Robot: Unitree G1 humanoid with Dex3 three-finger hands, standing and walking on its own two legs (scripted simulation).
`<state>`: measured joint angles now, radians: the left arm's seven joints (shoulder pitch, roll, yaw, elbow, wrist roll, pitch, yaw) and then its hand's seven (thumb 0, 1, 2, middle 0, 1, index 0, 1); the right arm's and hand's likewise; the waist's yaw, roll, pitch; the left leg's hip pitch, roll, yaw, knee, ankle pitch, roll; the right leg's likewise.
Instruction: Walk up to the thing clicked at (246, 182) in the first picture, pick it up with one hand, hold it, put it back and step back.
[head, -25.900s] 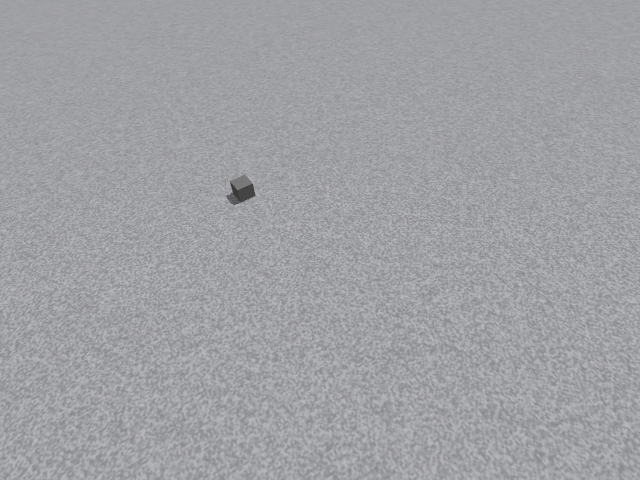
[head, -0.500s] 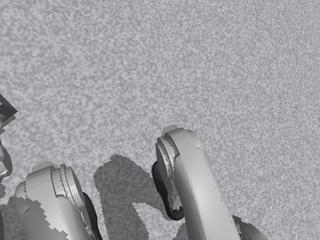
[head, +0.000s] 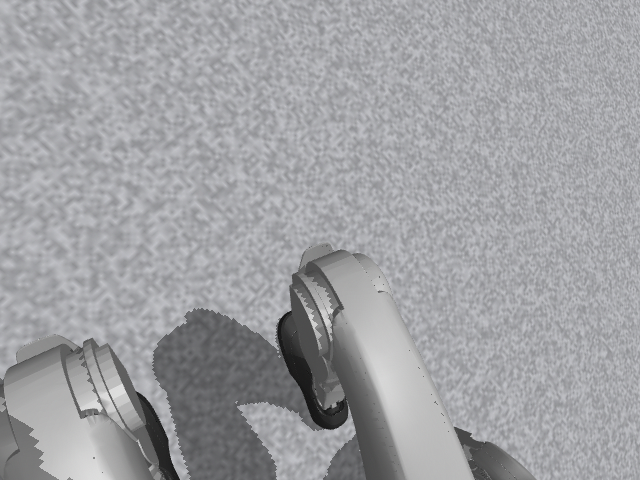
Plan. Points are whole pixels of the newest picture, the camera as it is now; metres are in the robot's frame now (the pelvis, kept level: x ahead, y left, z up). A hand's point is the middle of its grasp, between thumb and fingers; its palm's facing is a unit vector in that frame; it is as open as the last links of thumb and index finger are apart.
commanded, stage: rest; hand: left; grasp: from above
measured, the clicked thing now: out of the picture +0.46 +0.34 -0.26
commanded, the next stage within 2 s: open in 0.36 s
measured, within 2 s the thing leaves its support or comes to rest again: rests again in 0.04 s
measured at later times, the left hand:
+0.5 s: hand out of the picture +0.46 +0.33 -0.23, palm faces -0.31 -0.32 -0.89, open 10.3 cm
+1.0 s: hand out of the picture +0.46 +0.33 -0.24, palm faces -0.31 -0.30 -0.90, open 12.7 cm
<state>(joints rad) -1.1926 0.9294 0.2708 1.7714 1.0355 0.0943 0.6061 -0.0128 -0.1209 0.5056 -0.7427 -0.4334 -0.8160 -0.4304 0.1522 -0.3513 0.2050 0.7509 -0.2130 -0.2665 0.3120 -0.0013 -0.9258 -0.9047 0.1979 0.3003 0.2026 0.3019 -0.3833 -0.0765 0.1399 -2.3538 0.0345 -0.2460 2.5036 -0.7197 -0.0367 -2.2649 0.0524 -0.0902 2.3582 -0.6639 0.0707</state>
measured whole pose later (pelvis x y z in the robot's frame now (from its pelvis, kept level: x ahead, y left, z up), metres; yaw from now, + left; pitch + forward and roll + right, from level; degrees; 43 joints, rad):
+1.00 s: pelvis -0.01 +0.01 +0.01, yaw -2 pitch +29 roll -14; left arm -1.24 1.05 0.23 1.84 1.04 0.08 0.64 0.00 -0.33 0.82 -0.39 -0.76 -0.36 -0.79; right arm 0.16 -0.37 0.30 0.69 -0.23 -0.33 0.32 0.00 -0.91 -0.90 0.20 0.30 0.20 0.30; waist -0.44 -0.13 0.21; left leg -2.33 0.04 -0.28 2.50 -0.70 -0.02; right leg -2.21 0.06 -0.12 2.31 -0.63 0.08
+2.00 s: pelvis +0.00 +0.00 +0.02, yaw +1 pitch +33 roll -12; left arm -0.96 0.82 0.12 1.33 1.07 0.05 0.33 0.00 -0.53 1.00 -0.09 -0.98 -0.08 -0.99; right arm 0.17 -0.34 0.14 0.70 -0.13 -0.17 0.30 0.00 -0.92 -0.90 0.20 0.30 0.21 0.30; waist -0.30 0.01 0.00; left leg -2.32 0.03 -0.23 2.43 -0.70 -0.03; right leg -2.22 0.03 -0.09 2.29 -0.67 0.06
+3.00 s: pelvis +0.00 +0.00 +0.13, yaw +7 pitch +35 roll -7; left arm -0.50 0.59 0.07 0.68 0.68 0.01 0.00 0.00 0.43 0.86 -0.22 -0.42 -0.21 -0.43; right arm 0.16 -0.27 -0.01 0.62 -0.01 0.04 0.07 0.00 -0.90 -0.90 0.20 0.30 0.21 0.30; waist -0.11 0.05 -0.17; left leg -2.02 0.03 -0.11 2.06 -0.66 -0.01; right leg -1.95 -0.01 -0.03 1.99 -0.65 0.06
